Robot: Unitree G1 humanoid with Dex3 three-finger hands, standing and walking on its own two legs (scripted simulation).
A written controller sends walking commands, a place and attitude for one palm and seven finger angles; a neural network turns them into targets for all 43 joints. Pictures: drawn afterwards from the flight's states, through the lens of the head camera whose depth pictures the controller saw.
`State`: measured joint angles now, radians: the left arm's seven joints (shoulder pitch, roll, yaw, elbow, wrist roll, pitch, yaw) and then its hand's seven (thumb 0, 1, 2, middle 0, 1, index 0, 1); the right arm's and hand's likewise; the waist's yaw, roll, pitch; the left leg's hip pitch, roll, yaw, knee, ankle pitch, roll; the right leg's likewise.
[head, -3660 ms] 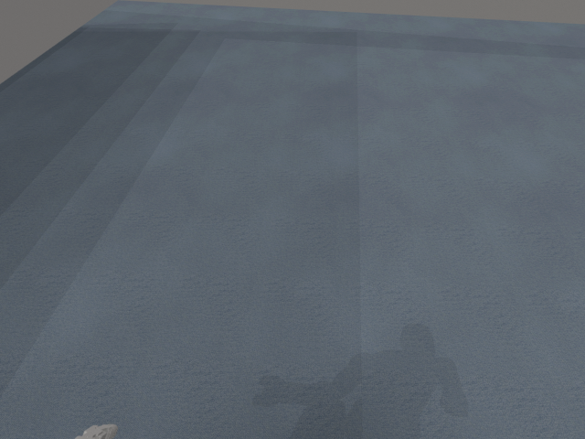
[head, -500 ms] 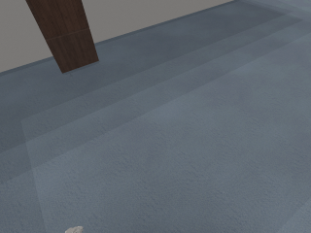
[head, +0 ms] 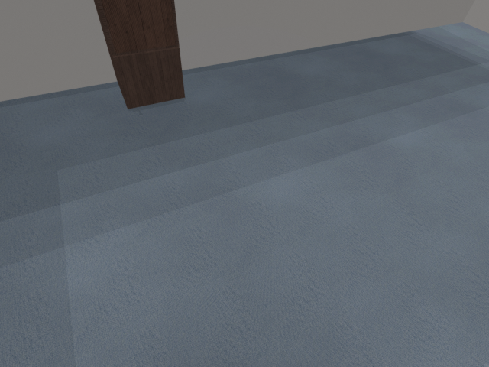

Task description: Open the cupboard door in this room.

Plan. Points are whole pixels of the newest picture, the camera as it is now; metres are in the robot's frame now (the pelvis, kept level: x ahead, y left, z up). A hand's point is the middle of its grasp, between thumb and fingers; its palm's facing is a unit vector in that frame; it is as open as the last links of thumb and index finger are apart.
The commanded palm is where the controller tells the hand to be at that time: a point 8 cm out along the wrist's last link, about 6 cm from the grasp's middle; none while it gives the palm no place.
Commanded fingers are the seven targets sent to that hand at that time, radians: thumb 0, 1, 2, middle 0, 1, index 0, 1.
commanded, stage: stand and wait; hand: left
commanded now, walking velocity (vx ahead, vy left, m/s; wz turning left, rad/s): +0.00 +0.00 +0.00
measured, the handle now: out of the picture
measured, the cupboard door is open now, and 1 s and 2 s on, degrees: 0 0 0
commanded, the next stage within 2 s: turn or walk to find it in 0.26 s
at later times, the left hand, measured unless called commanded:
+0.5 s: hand out of the picture -0.01 +0.19 -0.18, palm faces +0.06 -0.98 -0.20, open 7.3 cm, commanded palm none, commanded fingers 0.00 0.90 0.90 -0.20 -0.30 -0.20 -0.30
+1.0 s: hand out of the picture -0.01 +0.21 -0.17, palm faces +0.17 -0.96 -0.20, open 7.3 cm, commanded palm none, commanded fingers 0.00 0.90 0.90 -0.20 -0.30 -0.20 -0.30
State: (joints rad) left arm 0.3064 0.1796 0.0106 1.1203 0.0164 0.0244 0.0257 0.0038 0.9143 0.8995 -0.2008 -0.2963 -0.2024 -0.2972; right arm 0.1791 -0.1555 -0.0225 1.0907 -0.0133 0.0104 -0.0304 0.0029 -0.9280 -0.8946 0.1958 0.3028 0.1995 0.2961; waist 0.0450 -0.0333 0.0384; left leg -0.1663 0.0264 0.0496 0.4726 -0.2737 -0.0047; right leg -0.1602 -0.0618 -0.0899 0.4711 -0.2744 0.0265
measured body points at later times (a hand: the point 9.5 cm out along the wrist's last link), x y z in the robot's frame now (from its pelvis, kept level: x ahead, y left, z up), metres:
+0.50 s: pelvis -0.02 +0.02 +0.00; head -0.01 +0.02 +0.45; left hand -0.01 +0.24 -0.16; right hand -0.03 -0.20 -0.16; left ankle -0.01 +0.12 -0.74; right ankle -0.01 -0.13 -0.74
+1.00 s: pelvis -0.02 +0.02 +0.00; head -0.01 +0.03 +0.45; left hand -0.02 +0.26 -0.16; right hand +0.07 -0.20 -0.15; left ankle -0.02 +0.12 -0.74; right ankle -0.03 -0.11 -0.72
